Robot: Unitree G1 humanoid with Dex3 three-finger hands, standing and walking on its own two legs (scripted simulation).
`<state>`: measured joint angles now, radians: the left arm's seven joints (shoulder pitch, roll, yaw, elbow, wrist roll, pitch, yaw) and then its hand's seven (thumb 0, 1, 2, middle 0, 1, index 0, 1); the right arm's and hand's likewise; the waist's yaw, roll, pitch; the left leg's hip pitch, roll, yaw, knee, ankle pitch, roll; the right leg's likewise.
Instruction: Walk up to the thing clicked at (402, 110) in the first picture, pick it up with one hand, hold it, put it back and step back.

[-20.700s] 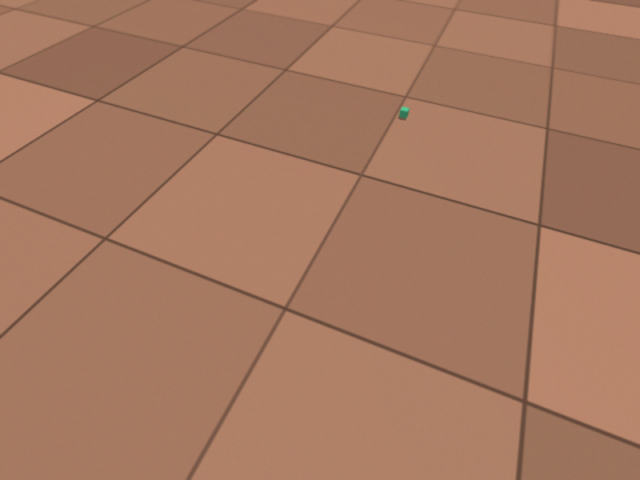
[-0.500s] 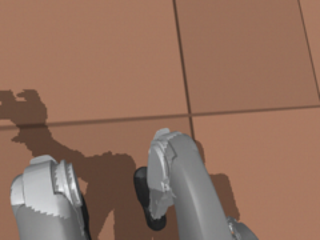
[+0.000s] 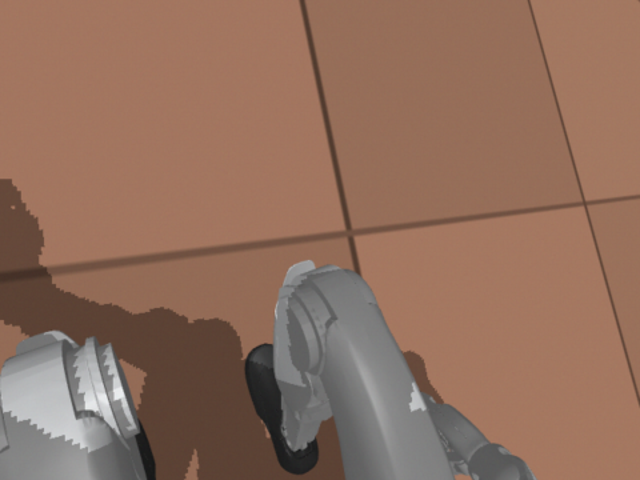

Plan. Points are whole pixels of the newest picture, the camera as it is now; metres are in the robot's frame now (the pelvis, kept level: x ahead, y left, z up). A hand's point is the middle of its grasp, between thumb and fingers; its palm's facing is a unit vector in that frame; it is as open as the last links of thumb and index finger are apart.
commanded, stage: rest palm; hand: left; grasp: from above
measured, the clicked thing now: out of the picture +0.44 +0.33 -0.28
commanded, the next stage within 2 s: close in 1.72 s
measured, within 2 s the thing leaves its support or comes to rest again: neither
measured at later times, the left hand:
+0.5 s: hand out of the picture +0.41 +0.31 -0.24, palm faces -0.46 -0.09 -0.88, open 14.0 cm
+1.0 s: hand out of the picture +0.42 +0.33 -0.26, palm faces -0.54 -0.11 -0.84, open 13.8 cm
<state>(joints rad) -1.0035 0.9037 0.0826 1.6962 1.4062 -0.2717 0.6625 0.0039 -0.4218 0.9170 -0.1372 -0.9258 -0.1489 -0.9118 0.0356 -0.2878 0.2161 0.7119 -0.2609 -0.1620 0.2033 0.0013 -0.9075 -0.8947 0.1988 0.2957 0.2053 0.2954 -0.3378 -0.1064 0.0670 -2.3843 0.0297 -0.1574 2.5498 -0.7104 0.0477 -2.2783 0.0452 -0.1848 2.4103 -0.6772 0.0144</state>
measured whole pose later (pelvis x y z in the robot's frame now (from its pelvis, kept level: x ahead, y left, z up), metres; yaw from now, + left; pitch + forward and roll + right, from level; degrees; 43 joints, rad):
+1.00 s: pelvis +0.00 +0.00 +0.00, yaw -2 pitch +28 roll -14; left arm -0.97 1.01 0.09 1.66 1.28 -0.29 0.54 0.00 -0.44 0.92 -0.12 -0.97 -0.13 -0.95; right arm 0.05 -0.32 0.27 0.67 -0.25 -0.20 0.23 0.00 -0.91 -0.90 0.20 0.30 0.20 0.30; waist -0.35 -0.14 0.18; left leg -2.35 0.03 -0.21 2.57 -0.74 0.03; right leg -2.24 0.05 -0.22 2.40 -0.69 0.01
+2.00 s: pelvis -0.01 +0.00 +0.00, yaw -3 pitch +25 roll -15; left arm -0.92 1.04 0.03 1.65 1.28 -0.44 0.55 0.00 -0.14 0.70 -0.28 -0.81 -0.35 -0.78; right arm 0.04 -0.32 0.35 0.65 -0.28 -0.16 0.22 0.00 -0.90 -0.90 0.20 0.30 0.20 0.30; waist -0.32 -0.16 0.20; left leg -2.31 0.03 -0.24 2.58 -0.74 0.03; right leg -2.20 0.07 -0.25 2.39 -0.66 0.01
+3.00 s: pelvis -0.01 +0.00 +0.00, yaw -3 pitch +24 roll -15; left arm -0.88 0.99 0.00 1.62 1.39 -0.46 0.67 0.00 0.38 0.29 -0.67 -0.41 -0.75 -0.38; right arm 0.03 -0.32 0.33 0.68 -0.30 -0.13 0.19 0.00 -0.89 -0.89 0.20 0.30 0.21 0.30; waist -0.31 -0.17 0.14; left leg -2.32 0.04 -0.24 2.57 -0.72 0.04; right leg -2.20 0.08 -0.24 2.37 -0.64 0.02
